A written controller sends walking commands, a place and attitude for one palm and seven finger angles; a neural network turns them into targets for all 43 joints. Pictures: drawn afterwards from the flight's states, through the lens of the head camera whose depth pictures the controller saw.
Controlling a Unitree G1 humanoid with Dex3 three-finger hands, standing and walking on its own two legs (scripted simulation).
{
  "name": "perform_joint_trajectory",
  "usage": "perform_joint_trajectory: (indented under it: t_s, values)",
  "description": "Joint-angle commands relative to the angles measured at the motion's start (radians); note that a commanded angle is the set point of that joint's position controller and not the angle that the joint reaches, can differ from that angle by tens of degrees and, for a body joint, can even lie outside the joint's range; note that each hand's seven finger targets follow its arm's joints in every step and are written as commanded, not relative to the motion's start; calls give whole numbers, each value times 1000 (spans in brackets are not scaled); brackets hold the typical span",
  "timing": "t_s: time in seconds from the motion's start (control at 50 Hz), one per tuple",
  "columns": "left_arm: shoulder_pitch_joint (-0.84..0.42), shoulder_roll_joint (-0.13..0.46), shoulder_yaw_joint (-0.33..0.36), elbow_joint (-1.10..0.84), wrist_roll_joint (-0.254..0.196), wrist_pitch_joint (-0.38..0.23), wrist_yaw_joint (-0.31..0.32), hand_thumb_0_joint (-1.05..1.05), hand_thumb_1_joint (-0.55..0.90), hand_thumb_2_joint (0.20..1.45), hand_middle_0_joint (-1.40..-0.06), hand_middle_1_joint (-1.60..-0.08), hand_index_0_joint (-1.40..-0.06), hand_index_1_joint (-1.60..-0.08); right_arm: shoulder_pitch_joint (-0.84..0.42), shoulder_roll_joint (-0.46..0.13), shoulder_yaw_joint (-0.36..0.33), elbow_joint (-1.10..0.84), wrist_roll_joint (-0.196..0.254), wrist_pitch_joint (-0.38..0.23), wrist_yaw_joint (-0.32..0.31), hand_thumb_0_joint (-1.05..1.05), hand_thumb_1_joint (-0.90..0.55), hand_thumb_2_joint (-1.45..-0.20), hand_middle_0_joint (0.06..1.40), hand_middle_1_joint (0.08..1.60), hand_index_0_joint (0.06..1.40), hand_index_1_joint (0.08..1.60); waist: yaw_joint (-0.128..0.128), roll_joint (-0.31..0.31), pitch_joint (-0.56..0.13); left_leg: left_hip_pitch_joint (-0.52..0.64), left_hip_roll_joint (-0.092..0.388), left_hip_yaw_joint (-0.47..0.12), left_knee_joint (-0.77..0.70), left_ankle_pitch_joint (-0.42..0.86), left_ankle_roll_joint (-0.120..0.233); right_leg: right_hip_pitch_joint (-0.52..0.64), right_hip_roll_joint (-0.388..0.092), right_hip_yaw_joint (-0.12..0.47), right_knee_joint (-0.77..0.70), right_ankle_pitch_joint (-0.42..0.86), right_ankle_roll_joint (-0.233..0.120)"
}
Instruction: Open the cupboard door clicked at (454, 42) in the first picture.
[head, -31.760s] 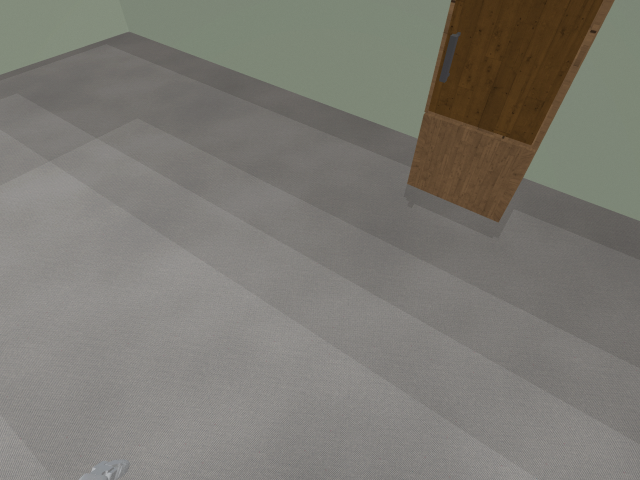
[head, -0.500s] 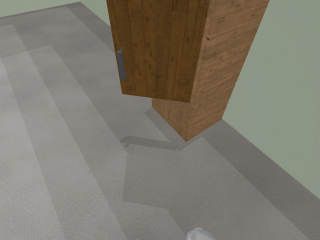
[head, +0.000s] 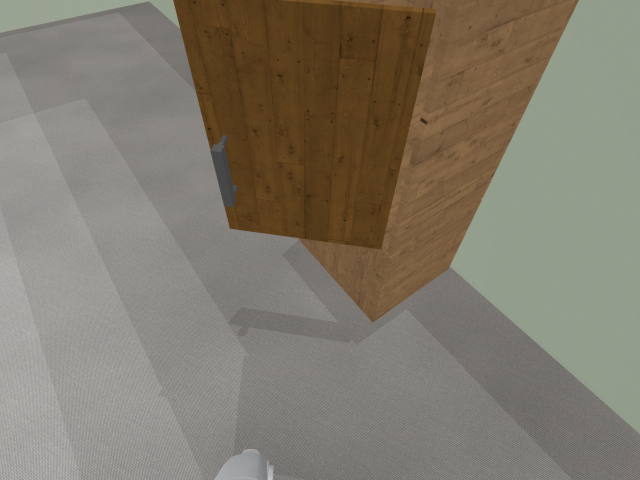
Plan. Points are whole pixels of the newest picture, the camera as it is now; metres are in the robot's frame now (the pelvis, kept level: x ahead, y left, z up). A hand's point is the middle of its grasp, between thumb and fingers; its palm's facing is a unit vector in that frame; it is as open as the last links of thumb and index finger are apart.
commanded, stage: take the last steps up to it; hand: left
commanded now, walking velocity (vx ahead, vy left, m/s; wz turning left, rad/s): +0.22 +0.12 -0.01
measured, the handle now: (227, 171) +0.74 +0.26 -0.12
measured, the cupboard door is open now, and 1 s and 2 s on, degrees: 45 45 45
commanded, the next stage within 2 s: come to a stop and stand still in 0.14 s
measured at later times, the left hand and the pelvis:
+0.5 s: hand (165, 418) +0.22 +0.26 -0.18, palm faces -0.01 -0.98 -0.19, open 7.3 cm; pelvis +0.14 +0.08 -0.01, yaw -3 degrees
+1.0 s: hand (179, 452) +0.18 +0.23 -0.19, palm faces +0.00 -0.98 -0.20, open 7.3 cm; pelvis +0.13 +0.05 -0.01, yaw -3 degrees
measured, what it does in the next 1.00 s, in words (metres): walks ahead: left foot, then right foot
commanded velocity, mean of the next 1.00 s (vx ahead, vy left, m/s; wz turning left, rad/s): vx -0.07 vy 0.01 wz -0.01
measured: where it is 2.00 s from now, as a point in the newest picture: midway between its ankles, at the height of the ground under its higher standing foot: outside the picture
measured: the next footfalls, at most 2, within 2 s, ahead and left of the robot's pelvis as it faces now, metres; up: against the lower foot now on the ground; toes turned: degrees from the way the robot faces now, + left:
left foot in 0.14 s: +0.19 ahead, +0.16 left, +0.00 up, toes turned +6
right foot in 0.66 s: +0.14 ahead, -0.07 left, +0.00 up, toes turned -6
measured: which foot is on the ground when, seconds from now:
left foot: up 0.00-0.12, down 0.14-0.68, up 0.70-0.96, down 0.98-1.00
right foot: down 0.00-0.14, up 0.16-0.64, down 0.66-1.00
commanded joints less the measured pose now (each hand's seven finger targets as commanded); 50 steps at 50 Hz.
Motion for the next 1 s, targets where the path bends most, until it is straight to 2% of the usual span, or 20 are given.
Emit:
perform_joint_trajectory:
  t_s: [0.0,0.04,0.08,0.1,0.12,0.16,0.2,0.28,0.34,0.54,0.6,0.62,0.64,0.66,0.7,0.74,0.84,0.9,0.94,0.98]
  values:
    - [64,146,19,-7,9,-19,2,0,900,900,-200,-300,-200,-300,-71,-17,-4,-93,1,-31,12,0,-900,-900,200,300,200,300,27,-145,15,26,-32,42,-149,28,13,-2,-247,136,-111,308,-122]
    - [54,159,23,-1,12,-10,4,0,900,900,-200,-300,-200,-300,-67,-30,-5,-96,2,-40,10,0,-900,-900,200,300,200,300,13,-153,21,126,-51,50,-234,19,30,-34,-246,126,-57,302,-105]
    - [38,145,21,-3,9,0,3,0,900,900,-200,-300,-200,-300,81,-87,-14,-49,-4,-52,-4,0,-900,-900,200,300,200,300,-61,-65,-32,396,-76,62,-344,54,47,-145,-181,68,141,284,-66]
    - [68,106,11,-12,4,7,0,0,900,900,-200,-300,-200,-300,206,-182,-35,-21,-15,-59,-18,0,-900,-900,200,300,200,300,-101,130,-121,580,70,-101,-355,89,97,-280,-88,3,377,64,-27]
    - [85,60,-2,-33,-2,9,0,0,900,900,-200,-300,-200,-300,289,-265,-53,-11,-16,-56,-34,0,-900,-900,200,300,200,300,-115,369,-200,680,267,-366,-446,135,190,-437,25,-21,688,-363,3]
    - [2,60,-3,-62,3,16,5,0,900,900,-200,-300,-200,-300,206,-221,-33,-39,-11,-43,-48,0,-900,-900,200,300,200,300,-91,182,-109,503,295,-357,-534,42,252,-513,-23,101,913,-316,-26]
    - [-8,55,-3,-43,8,27,-2,0,900,900,-200,-300,-200,-300,85,-141,-5,-70,-6,-53,-55,0,-900,-900,200,300,200,300,-38,175,-30,331,240,-266,-566,45,230,-496,-66,132,914,-190,-19]
    - [66,9,-21,-6,-4,58,9,0,900,900,-200,-300,-200,-300,21,-90,27,-63,-3,-71,-74,0,-900,-900,200,300,200,300,25,62,-61,255,202,-100,-543,506,194,-315,-58,155,675,-95,17]
    - [51,32,-15,-19,-3,82,17,0,900,900,-200,-300,-200,-300,2,-102,15,-57,-3,-52,-84,0,-900,-900,200,300,200,300,23,69,-97,284,214,-74,-490,668,195,-240,-19,122,526,-91,22]
    - [-94,87,11,-140,3,120,16,0,900,900,-200,-300,-200,-300,44,-184,-32,-36,-11,3,-93,0,-900,-900,200,300,200,300,-20,182,-59,349,254,-156,-408,707,210,-241,26,126,369,-140,-7]
    - [-49,108,14,-136,3,100,18,0,900,900,-200,-300,-200,-300,53,-186,-41,-35,2,9,-83,0,-900,-900,200,300,200,300,-2,131,-139,361,173,-109,-314,555,139,-84,18,124,97,155,-14]
    - [-38,150,19,-133,9,87,23,0,900,900,-200,-300,-200,-300,69,-146,-39,-43,9,11,-77,0,-900,-900,200,300,200,300,-8,-5,-160,287,96,-43,-233,379,84,6,-70,219,70,456,-44]
    - [-40,204,26,-134,15,78,30,0,900,900,-200,-300,-200,-300,66,-96,-31,-60,14,16,-70,0,-900,-900,200,300,200,300,-10,-171,-160,160,-21,50,-129,-5,25,58,-240,354,88,755,-123]
    - [-48,213,18,-130,8,73,30,0,900,900,-200,-300,-200,-300,35,-80,-22,-69,16,27,-65,0,-900,-900,200,300,200,300,8,-186,-135,131,-80,23,25,-351,9,0,-326,351,61,863,-209]
    - [-89,188,15,-134,8,70,41,0,900,900,-200,-300,-200,-300,0,-60,-21,-73,12,48,-63,0,-900,-900,200,300,200,300,2,-124,-110,72,-81,-61,195,-369,12,-17,-282,323,54,800,-225]
    - [-109,176,12,-125,3,67,44,0,900,900,-200,-300,-200,-300,-13,-66,-15,-63,13,46,-61,0,-900,-900,200,300,200,300,-2,-137,-74,38,-74,-51,176,-333,-3,35,-247,286,78,885,-201]
    - [-70,202,21,-99,4,62,41,0,900,900,-200,-300,-200,-300,-27,-65,-10,-62,16,33,-50,0,-900,-900,200,300,200,300,23,-152,-79,114,-96,-17,-97,-258,-18,96,-235,302,93,822,-183]
    - [-95,204,18,-86,-2,63,37,0,900,900,-200,-300,-200,-300,24,-63,-5,-42,16,26,-51,0,-900,-900,200,300,200,300,-8,-144,-79,285,-111,-3,-316,-76,-10,-7,-198,284,115,634,-132]
    - [-107,159,8,-91,-10,68,29,0,900,900,-200,-300,-200,-300,53,-99,-10,-33,10,12,-54,0,-900,-900,200,300,200,300,-19,-40,-80,443,-30,-68,-407,148,32,-159,-119,240,151,328,-58]
    - [-91,100,-9,-86,-10,81,28,0,900,900,-200,-300,-200,-300,5,-165,-11,-49,3,9,-61,0,-900,-900,200,300,200,300,6,122,-73,335,126,-211,-443,216,134,-127,-19,153,143,-24,5]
